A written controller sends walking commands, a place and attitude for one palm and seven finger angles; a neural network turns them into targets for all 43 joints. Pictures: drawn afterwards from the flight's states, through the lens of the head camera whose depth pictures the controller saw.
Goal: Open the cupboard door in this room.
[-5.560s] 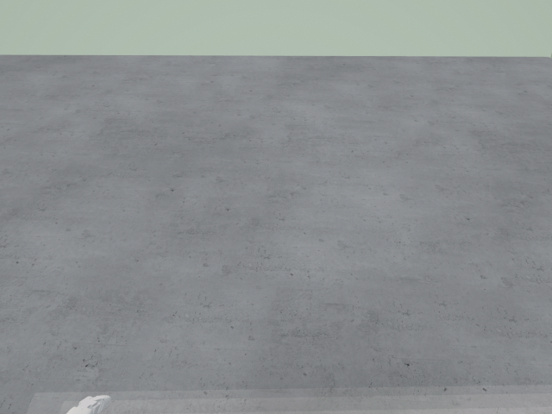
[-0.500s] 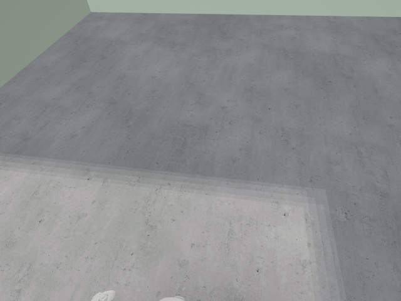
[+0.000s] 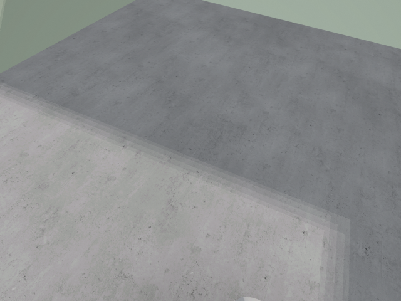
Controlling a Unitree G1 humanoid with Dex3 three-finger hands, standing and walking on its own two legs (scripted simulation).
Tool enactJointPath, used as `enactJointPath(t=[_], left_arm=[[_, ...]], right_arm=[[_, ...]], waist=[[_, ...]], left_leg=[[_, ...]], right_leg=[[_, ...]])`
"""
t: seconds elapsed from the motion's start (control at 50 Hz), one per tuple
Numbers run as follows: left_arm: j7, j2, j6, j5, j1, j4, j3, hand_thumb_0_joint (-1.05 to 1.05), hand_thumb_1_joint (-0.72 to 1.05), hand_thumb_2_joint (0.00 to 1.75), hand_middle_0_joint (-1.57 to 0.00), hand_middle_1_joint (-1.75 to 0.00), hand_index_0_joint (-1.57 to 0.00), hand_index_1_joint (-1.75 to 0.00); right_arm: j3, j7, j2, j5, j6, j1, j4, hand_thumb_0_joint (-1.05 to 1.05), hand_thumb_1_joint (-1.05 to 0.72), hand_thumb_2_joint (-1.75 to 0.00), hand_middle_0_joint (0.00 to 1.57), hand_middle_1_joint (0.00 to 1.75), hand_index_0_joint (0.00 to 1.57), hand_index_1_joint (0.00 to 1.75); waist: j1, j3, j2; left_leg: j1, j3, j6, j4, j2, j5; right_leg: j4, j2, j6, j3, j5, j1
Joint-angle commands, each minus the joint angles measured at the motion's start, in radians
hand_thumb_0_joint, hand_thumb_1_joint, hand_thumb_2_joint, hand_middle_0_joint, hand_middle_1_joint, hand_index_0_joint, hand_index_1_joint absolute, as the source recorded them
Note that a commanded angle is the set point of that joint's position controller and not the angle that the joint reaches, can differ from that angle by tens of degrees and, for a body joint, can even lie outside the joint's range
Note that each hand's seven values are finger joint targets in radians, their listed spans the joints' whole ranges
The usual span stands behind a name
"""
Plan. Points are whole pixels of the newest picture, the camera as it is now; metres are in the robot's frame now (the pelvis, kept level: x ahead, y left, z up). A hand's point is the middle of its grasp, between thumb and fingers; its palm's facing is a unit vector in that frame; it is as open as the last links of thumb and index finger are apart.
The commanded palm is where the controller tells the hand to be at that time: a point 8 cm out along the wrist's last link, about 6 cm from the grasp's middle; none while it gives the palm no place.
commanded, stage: turn or walk to find it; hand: left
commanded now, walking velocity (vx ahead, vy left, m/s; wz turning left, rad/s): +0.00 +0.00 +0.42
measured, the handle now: out of the picture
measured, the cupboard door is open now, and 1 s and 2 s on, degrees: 0 0 0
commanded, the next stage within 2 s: none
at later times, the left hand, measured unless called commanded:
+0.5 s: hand out of the picture -0.01 +0.15 -0.15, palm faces +0.25 -0.93 -0.27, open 7.4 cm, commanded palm none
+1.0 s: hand out of the picture -0.11 +0.21 -0.16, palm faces +0.47 -0.85 -0.26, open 7.4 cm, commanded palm none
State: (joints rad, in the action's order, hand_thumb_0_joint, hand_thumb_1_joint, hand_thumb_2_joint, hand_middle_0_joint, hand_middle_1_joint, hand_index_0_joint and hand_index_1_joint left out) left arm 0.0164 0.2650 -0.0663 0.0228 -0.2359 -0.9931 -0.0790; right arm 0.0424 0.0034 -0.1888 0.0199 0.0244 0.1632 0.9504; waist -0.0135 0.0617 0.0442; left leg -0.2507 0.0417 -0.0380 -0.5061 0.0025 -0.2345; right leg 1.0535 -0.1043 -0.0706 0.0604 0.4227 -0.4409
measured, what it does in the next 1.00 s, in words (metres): steps on the spot, turning left: right foot, then left foot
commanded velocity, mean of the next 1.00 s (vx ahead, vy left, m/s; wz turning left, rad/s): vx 0.00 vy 0.00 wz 0.42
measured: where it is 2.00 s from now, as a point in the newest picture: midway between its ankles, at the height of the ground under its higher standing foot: outside the picture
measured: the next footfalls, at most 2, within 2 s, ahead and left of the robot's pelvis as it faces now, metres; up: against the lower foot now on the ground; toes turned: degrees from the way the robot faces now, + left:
right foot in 0.28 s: +0.02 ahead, -0.14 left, +0.00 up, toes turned +4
left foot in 0.72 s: -0.07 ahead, +0.11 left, +0.00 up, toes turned +25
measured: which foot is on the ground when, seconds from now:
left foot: down 0.00-0.28, up 0.30-0.70, down 0.72-1.00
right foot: up 0.00-0.26, down 0.28-0.72, up 0.74-1.00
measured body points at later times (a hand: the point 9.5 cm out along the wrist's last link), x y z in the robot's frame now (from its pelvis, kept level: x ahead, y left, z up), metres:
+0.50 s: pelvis -0.04 -0.04 +0.00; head -0.02 -0.07 +0.45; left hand -0.02 +0.20 -0.13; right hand +0.04 -0.29 -0.16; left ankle -0.08 +0.10 -0.65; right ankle -0.02 -0.14 -0.74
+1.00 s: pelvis -0.08 -0.02 +0.00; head -0.06 +0.00 +0.45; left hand -0.13 +0.25 -0.14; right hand +0.10 -0.20 -0.14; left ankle -0.11 +0.09 -0.74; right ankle -0.03 -0.14 -0.69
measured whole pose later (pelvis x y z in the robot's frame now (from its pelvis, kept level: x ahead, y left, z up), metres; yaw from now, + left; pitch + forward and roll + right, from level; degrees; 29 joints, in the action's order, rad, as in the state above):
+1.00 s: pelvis -0.08 -0.02 +0.00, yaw +26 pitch +0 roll +0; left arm 0.01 0.24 -0.05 0.02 -0.19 -0.95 -0.06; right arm 0.04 0.00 -0.20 0.02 0.03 0.16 0.95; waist 0.00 0.06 0.00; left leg -0.25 -0.02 -0.02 -0.47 0.01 -0.22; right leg 0.87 -0.07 -0.08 0.05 0.45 -0.39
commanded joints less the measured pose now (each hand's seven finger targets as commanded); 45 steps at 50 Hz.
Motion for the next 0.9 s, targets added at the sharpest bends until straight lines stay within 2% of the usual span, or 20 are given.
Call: enactJointPath(t=[0.0, 0.12, 0.22, 0.24, 0.26, 0.28, 0.3, 0.34, 0.38, 0.48, 0.56, 0.6, 0.64, 0.66, 0.68, 0.7, 0.72, 0.74, 0.8, 0.88], left_arm=[[-0.004, 0.045, 0.028, -0.006, 0.027, 0.097, -0.002, 0.00, 0.90, 0.90, -0.20, -0.30, -0.20, -0.30], [0.002, 0.029, 0.033, -0.010, 0.052, 0.127, 0.004, 0.00, 0.90, 0.90, -0.20, -0.30, -0.20, -0.30], [0.009, 0.035, 0.050, -0.014, -0.068, 0.111, 0.001, 0.00, 0.90, 0.90, -0.20, -0.30, -0.20, -0.30], [0.014, 0.072, 0.059, -0.007, -0.097, 0.107, -0.007, 0.00, 0.90, 0.90, -0.20, -0.30, -0.20, -0.30], [0.022, 0.161, 0.067, 0.009, -0.098, 0.117, -0.025, 0.00, 0.90, 0.90, -0.20, -0.30, -0.20, -0.30], [0.022, 0.182, 0.063, 0.001, -0.055, 0.146, -0.025, 0.00, 0.90, 0.90, -0.20, -0.30, -0.20, -0.30], [0.024, 0.160, 0.066, -0.003, 0.001, 0.157, -0.027, 0.00, 0.90, 0.90, -0.20, -0.30, -0.20, -0.30], [0.021, 0.098, 0.067, -0.003, 0.094, 0.171, -0.007, 0.00, 0.90, 0.90, -0.20, -0.30, -0.20, -0.30], [0.019, 0.077, 0.077, -0.003, 0.083, 0.167, 0.001, 0.00, 0.90, 0.90, -0.20, -0.30, -0.20, -0.30], [0.020, 0.105, 0.074, 0.005, -0.010, 0.124, -0.006, 0.00, 0.90, 0.90, -0.20, -0.30, -0.20, -0.30], [0.017, 0.143, 0.069, 0.011, -0.064, 0.090, -0.020, 0.00, 0.90, 0.90, -0.20, -0.30, -0.20, -0.30], [0.015, 0.156, 0.065, 0.010, -0.058, 0.081, -0.025, 0.00, 0.90, 0.90, -0.20, -0.30, -0.20, -0.30], [0.014, 0.154, 0.059, 0.004, -0.031, 0.076, -0.026, 0.00, 0.90, 0.90, -0.20, -0.30, -0.20, -0.30], [0.011, 0.137, 0.053, -0.004, -0.024, 0.081, -0.023, 0.00, 0.90, 0.90, -0.20, -0.30, -0.20, -0.30], [0.007, 0.087, 0.043, -0.013, -0.047, 0.102, -0.017, 0.00, 0.90, 0.90, -0.20, -0.30, -0.20, -0.30], [0.002, 0.030, 0.040, -0.009, -0.003, 0.141, 0.003, 0.00, 0.90, 0.90, -0.20, -0.30, -0.20, -0.30], [0.010, 0.043, 0.027, -0.002, 0.063, 0.153, 0.010, 0.00, 0.90, 0.90, -0.20, -0.30, -0.20, -0.30], [0.009, 0.040, 0.026, -0.004, 0.097, 0.143, 0.003, 0.00, 0.90, 0.90, -0.20, -0.30, -0.20, -0.30], [-0.007, 0.046, 0.031, -0.007, 0.045, 0.103, 0.000, 0.00, 0.90, 0.90, -0.20, -0.30, -0.20, -0.30], [-0.007, 0.036, 0.031, -0.009, 0.053, 0.113, 0.006, 0.00, 0.90, 0.90, -0.20, -0.30, -0.20, -0.30]], right_arm=[[0.049, 0.014, -0.205, -0.002, -0.018, 0.048, -0.047, 0.00, -0.90, -0.90, 0.20, 0.30, 0.20, 0.30], [0.061, 0.008, -0.213, 0.006, -0.003, 0.052, -0.057, 0.00, -0.90, -0.90, 0.20, 0.30, 0.20, 0.30], [0.068, -0.001, -0.205, 0.001, 0.004, 0.015, -0.076, 0.00, -0.90, -0.90, 0.20, 0.30, 0.20, 0.30], [0.065, -0.005, -0.165, -0.005, 0.005, 0.020, -0.084, 0.00, -0.90, -0.90, 0.20, 0.30, 0.20, 0.30], [0.053, -0.011, -0.097, -0.012, 0.005, 0.034, -0.105, 0.00, -0.90, -0.90, 0.20, 0.30, 0.20, 0.30], [0.062, -0.008, -0.131, 0.003, 0.014, 0.011, -0.113, 0.00, -0.90, -0.90, 0.20, 0.30, 0.20, 0.30], [0.070, -0.010, -0.151, 0.008, 0.027, 0.010, -0.098, 0.00, -0.90, -0.90, 0.20, 0.30, 0.20, 0.30], [0.070, -0.022, -0.140, 0.007, 0.036, 0.048, -0.057, 0.00, -0.90, -0.90, 0.20, 0.30, 0.20, 0.30], [0.064, -0.025, -0.120, 0.005, 0.036, 0.094, -0.036, 0.00, -0.90, -0.90, 0.20, 0.30, 0.20, 0.30], [0.055, -0.023, -0.110, 0.002, 0.037, 0.027, -0.040, 0.00, -0.90, -0.90, 0.20, 0.30, 0.20, 0.30], [0.037, -0.019, -0.091, -0.008, 0.021, -0.030, -0.051, 0.00, -0.90, -0.90, 0.20, 0.30, 0.20, 0.30], [0.032, -0.015, -0.089, -0.012, 0.013, -0.008, -0.045, 0.00, -0.90, -0.90, 0.20, 0.30, 0.20, 0.30], [0.031, -0.012, -0.100, -0.011, 0.005, 0.052, -0.032, 0.00, -0.90, -0.90, 0.20, 0.30, 0.20, 0.30], [0.037, -0.013, -0.125, -0.009, -0.003, 0.090, -0.022, 0.00, -0.90, -0.90, 0.20, 0.30, 0.20, 0.30], [0.055, -0.011, -0.210, -0.002, -0.014, 0.103, -0.027, 0.00, -0.90, -0.90, 0.20, 0.30, 0.20, 0.30], [0.073, -0.006, -0.292, 0.000, -0.011, 0.150, -0.025, 0.00, -0.90, -0.90, 0.20, 0.30, 0.20, 0.30], [0.072, 0.005, -0.290, 0.002, -0.012, 0.179, -0.005, 0.00, -0.90, -0.90, 0.20, 0.30, 0.20, 0.30], [0.067, 0.015, -0.261, 0.004, -0.012, 0.144, -0.004, 0.00, -0.90, -0.90, 0.20, 0.30, 0.20, 0.30], [0.044, 0.017, -0.210, 0.003, -0.016, 0.011, -0.044, 0.00, -0.90, -0.90, 0.20, 0.30, 0.20, 0.30], [0.051, 0.014, -0.219, 0.002, -0.015, 0.034, -0.045, 0.00, -0.90, -0.90, 0.20, 0.30, 0.20, 0.30]], waist=[[0.035, -0.078, -0.178], [0.047, -0.070, -0.187], [-0.011, -0.110, -0.167], [-0.023, -0.122, -0.073], [-0.025, -0.097, 0.191], [-0.032, -0.060, 0.228], [-0.008, -0.020, 0.214], [0.044, 0.038, 0.086], [0.047, 0.006, 0.108], [-0.001, -0.002, 0.118], [-0.042, -0.052, 0.150], [-0.033, -0.081, 0.160], [0.005, -0.099, 0.152], [0.029, -0.122, 0.079], [0.035, -0.143, -0.154], [0.063, -0.117, -0.347], [0.091, -0.121, -0.310], [0.080, -0.092, -0.306], [0.023, -0.051, -0.209], [0.039, -0.073, -0.176]], left_leg=[[0.117, -0.263, -0.120, 0.211, -0.236, 0.267], [0.059, -0.358, -0.137, 0.209, -0.237, 0.166], [-0.068, -0.361, -0.083, 0.123, -0.165, 0.123], [-0.174, -0.304, -0.029, 0.031, -0.099, 0.029], [-0.372, -0.147, 0.047, -0.190, 0.043, -0.183], [-0.353, -0.119, 0.062, -0.416, 0.051, -0.301], [-0.331, -0.155, 0.057, -0.549, 0.022, -0.273], [-0.309, -0.119, 0.067, -0.682, -0.008, -0.157], [-0.314, -0.087, 0.090, -0.705, -0.013, -0.103], [-0.283, -0.043, 0.111, -0.562, -0.036, -0.159], [-0.200, 0.013, 0.103, -0.317, -0.033, -0.239], [-0.136, 0.043, 0.095, -0.218, -0.021, -0.220], [-0.019, 0.058, 0.085, -0.036, -0.021, -0.093], [0.094, 0.036, 0.071, 0.097, -0.037, 0.036], [0.230, -0.195, -0.001, 0.165, -0.213, 0.199], [0.240, -0.403, -0.115, 0.187, -0.407, 0.490], [0.176, -0.395, -0.158, 0.186, -0.414, 0.450], [0.146, -0.369, -0.156, 0.182, -0.367, 0.411], [0.073, -0.236, -0.114, 0.180, -0.251, 0.347], [0.118, -0.264, -0.128, 0.179, -0.240, 0.338]], right_leg=[[-0.034, 0.005, -0.012, -0.033, -0.015, -0.063], [-0.225, 0.041, 0.001, -0.033, 0.027, 0.027], [-0.586, 0.069, 0.020, -0.015, -0.154, 0.281], [-0.719, -0.006, 0.043, -0.080, -0.169, 0.402], [-0.816, -0.255, 0.138, -0.358, -0.077, 0.466], [-0.861, -0.377, 0.215, -0.421, -0.069, 0.295], [-0.878, -0.340, 0.219, -0.394, -0.023, 0.189], [-0.833, -0.236, 0.182, -0.210, -0.104, 0.130], [-0.787, -0.190, 0.167, -0.101, -0.246, 0.199], [-0.767, -0.225, 0.191, -0.070, -0.303, 0.269], [-0.689, -0.254, 0.215, -0.052, -0.505, 0.349], [-0.641, -0.258, 0.206, -0.028, -0.583, 0.356], [-0.563, -0.244, 0.155, 0.025, -0.553, 0.310], [-0.473, -0.212, 0.105, 0.065, -0.487, 0.242], [-0.304, -0.114, 0.037, 0.118, -0.222, 0.042], [-0.121, -0.024, -0.007, 0.103, 0.207, -0.126], [-0.009, -0.029, 0.000, 0.012, 0.211, -0.108], [0.050, -0.024, 0.001, -0.023, 0.158, -0.136], [0.027, -0.011, -0.003, -0.024, 0.019, -0.073], [-0.104, 0.020, -0.010, -0.017, 0.023, -0.043]])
